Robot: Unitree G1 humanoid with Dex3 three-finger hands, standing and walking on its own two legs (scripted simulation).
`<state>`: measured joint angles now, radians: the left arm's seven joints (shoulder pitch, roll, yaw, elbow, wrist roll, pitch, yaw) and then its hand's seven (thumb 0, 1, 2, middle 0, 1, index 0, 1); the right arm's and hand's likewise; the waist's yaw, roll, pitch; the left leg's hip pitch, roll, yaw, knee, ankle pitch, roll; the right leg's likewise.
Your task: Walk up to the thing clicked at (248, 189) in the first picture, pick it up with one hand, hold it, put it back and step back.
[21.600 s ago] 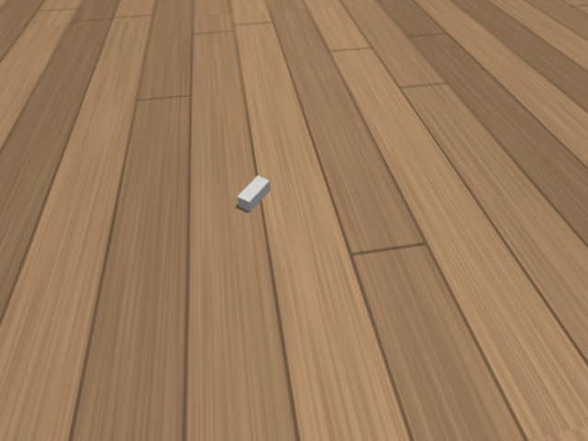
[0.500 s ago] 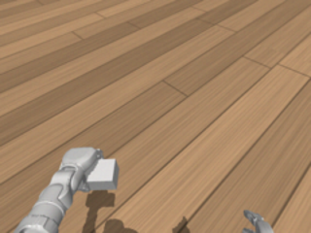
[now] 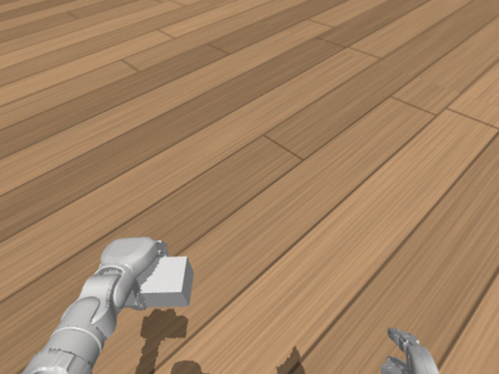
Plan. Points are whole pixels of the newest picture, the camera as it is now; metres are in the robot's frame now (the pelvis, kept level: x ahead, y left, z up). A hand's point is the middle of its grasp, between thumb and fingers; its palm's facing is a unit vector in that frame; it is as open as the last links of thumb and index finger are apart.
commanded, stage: hold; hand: left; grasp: from above
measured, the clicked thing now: (145, 282) +0.30 +0.22 -0.07
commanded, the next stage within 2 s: crouch in 0.70 s
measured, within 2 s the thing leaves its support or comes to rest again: neither
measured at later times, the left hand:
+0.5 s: hand (136, 277) +0.29 +0.22 -0.03, palm faces -0.44 -0.04 -0.90, open 9.8 cm
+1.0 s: hand (139, 276) +0.30 +0.22 -0.05, palm faces -0.46 -0.03 -0.89, open 9.8 cm
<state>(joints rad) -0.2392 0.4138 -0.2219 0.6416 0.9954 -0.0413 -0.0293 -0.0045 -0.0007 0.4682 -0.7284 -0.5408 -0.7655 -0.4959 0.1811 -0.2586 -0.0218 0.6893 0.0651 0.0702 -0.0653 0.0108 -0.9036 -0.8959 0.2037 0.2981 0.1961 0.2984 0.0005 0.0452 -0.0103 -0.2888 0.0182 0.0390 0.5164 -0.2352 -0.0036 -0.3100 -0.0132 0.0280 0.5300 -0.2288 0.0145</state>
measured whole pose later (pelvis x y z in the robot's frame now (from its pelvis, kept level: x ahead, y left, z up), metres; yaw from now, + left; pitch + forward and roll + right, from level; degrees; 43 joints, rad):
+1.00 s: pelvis +0.01 +0.00 +0.00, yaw +0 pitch +1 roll +0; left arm -0.25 0.41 -0.21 0.69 1.02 -0.05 0.01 0.00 0.02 0.45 -0.71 -0.55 -0.75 -0.51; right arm 0.18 -0.25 -0.03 0.68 0.07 0.10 -0.06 0.01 -0.90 -0.90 0.20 0.30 0.20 0.30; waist -0.01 0.03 0.00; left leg -0.27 0.01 0.03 0.49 -0.24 0.00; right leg -0.29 -0.02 0.02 0.50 -0.23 0.01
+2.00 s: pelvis -0.05 +0.01 -0.32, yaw +0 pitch +38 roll -5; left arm -0.84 0.56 0.00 1.29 1.26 -0.15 0.37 -0.01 0.04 0.42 -0.71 -0.54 -0.75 -0.50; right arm 0.17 -0.24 -0.02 0.73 -0.09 -0.06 0.06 0.01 -0.90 -0.90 0.21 0.30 0.20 0.30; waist -0.19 0.02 -0.18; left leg -2.01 0.00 -0.07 2.00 -0.66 0.00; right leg -1.96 -0.02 -0.04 1.95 -0.66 0.02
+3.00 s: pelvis -0.06 +0.01 -0.42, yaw -4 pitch +35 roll -8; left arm -1.01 0.74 0.07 1.48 1.32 -0.22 0.39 -0.01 0.05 0.40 -0.71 -0.54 -0.75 -0.49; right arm 0.18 -0.27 0.07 0.73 -0.13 -0.05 0.13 0.00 -0.91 -0.89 0.21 0.30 0.20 0.30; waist -0.27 -0.01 -0.04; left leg -2.30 0.00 -0.12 2.36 -0.69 0.00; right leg -2.23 0.00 -0.07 2.27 -0.66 0.03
